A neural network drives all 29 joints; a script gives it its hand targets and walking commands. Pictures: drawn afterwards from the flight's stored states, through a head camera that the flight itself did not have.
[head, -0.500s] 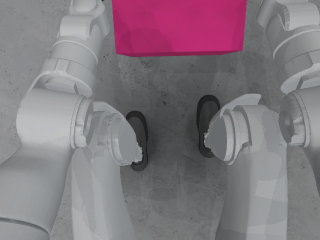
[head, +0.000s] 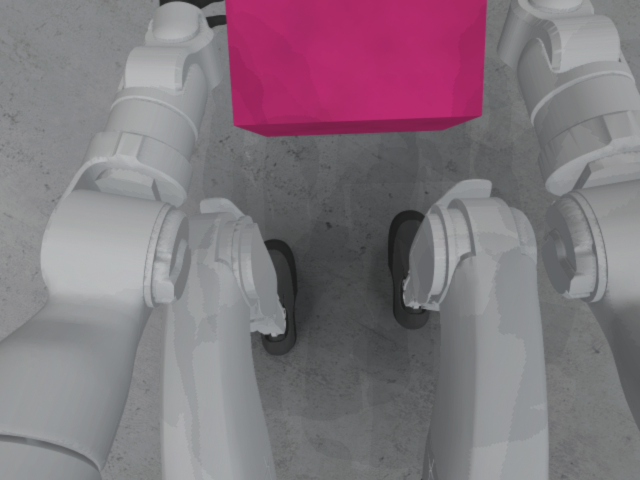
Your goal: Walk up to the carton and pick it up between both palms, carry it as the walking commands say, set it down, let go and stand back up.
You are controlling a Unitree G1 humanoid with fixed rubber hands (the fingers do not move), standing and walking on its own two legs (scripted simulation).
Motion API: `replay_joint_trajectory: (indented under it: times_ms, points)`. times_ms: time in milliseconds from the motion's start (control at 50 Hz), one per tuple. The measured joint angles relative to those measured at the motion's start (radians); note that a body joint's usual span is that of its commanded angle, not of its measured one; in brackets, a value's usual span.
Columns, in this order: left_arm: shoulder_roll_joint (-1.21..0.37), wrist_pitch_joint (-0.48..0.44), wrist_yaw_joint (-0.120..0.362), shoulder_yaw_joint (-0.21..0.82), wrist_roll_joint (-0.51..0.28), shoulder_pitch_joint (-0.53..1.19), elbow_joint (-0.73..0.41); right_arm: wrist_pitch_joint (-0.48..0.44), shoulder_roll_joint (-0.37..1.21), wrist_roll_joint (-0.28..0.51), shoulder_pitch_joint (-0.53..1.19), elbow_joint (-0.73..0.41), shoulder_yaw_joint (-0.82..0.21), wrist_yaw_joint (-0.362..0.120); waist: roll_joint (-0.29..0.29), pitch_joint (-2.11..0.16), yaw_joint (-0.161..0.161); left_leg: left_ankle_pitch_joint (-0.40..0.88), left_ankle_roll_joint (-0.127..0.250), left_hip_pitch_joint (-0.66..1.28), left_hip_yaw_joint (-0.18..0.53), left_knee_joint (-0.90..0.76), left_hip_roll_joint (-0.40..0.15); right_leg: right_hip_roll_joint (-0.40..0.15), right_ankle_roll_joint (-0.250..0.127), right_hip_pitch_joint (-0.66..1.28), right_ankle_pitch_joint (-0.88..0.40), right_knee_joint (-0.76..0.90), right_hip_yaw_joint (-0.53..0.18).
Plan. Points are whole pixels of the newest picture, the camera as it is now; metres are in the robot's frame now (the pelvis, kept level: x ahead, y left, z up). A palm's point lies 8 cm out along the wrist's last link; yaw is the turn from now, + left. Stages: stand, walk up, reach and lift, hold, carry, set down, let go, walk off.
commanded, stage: reach and lift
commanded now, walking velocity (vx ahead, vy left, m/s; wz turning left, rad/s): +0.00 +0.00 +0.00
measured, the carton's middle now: (352, 60) +0.52 -0.04 -0.19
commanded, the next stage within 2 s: none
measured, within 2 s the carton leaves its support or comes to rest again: neither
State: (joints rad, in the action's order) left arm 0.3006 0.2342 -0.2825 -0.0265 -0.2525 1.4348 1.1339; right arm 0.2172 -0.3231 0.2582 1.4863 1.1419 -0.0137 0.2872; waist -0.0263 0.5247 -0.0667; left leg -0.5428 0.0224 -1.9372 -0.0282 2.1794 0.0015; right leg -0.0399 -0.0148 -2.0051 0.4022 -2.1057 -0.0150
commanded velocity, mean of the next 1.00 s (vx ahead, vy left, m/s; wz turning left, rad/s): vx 0.00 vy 0.00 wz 0.00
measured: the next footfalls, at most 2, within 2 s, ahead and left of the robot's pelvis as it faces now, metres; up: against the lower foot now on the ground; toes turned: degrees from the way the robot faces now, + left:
none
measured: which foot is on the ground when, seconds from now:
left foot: down 0.00-1.00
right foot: down 0.00-1.00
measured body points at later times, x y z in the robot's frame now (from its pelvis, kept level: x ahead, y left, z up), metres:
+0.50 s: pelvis +0.00 +0.00 +0.05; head +0.30 -0.03 +0.37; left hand +0.54 +0.13 -0.04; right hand +0.53 -0.21 -0.03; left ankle +0.15 +0.11 -0.35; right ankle +0.19 -0.12 -0.35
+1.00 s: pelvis +0.00 +0.00 +0.11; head +0.27 -0.03 +0.45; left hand +0.52 +0.13 +0.03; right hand +0.52 -0.20 +0.05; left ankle +0.15 +0.11 -0.35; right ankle +0.19 -0.12 -0.35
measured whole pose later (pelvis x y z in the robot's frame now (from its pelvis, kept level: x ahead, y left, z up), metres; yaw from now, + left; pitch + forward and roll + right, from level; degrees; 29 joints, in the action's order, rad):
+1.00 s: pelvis +0.00 +0.00 +0.11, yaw +0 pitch +11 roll +2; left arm 0.26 0.36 -0.30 -0.03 -0.21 1.26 0.97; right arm 0.39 -0.22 0.10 1.27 0.84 0.17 0.32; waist -0.01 0.52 -0.06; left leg -0.55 0.02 -1.50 -0.03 1.86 0.02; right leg -0.03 -0.01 -1.57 0.43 -1.82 -0.02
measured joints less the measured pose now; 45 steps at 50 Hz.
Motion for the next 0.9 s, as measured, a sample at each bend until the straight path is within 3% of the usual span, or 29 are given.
replay_joint_trajectory:
  times_ms: [200,520,900]
  points:
    - [-0.003,0.05,-0.008,0.0,0.001,-0.02,-0.042,0.066,0.026,-0.078,-0.038,-0.079,0.085,0.008,0.0,-0.001,0.001,0.0,-0.003,0.064,0.0,-0.038,0.012,0.0,0.0,0.065,0.011,0.029,-0.003]
    - [-0.022,0.094,-0.021,0.0,0.017,-0.092,-0.134,0.144,0.064,-0.121,-0.156,-0.262,0.15,0.034,0.018,-0.001,-0.001,-0.003,-0.006,0.201,0.0,-0.15,0.019,0.0,0.0,0.201,0.024,0.129,-0.004]
    - [-0.038,0.121,-0.021,-0.003,0.04,-0.146,-0.154,0.167,0.097,-0.159,-0.204,-0.291,0.181,0.036,0.019,-0.001,0.003,-0.003,-0.006,0.387,0.0,-0.283,0.02,0.005,0.003,0.388,0.029,0.257,-0.005]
